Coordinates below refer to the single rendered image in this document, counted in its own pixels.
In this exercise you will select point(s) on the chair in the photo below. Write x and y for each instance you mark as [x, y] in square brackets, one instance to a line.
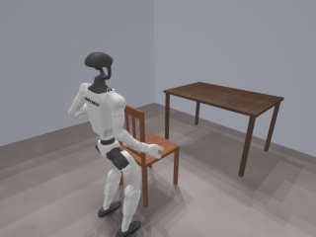
[142, 159]

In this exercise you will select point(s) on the robot left forearm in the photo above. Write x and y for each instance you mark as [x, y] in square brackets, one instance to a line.
[84, 109]

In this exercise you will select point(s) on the robot left thigh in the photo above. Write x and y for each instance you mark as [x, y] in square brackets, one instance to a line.
[114, 174]

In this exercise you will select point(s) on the robot right forearm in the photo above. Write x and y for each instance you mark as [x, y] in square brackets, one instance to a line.
[129, 141]

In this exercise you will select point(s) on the robot thigh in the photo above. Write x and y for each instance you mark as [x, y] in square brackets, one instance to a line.
[124, 161]
[114, 174]

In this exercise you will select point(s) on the table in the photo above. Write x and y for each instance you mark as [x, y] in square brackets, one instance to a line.
[248, 103]

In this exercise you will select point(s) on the right robot hand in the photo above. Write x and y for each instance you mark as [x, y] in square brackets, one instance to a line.
[153, 151]

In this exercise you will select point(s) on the robot left upper arm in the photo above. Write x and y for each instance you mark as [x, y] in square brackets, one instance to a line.
[79, 102]

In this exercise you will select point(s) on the robot right thigh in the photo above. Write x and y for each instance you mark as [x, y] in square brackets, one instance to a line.
[124, 161]

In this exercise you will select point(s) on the robot right upper arm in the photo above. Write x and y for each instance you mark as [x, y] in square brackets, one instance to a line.
[117, 105]

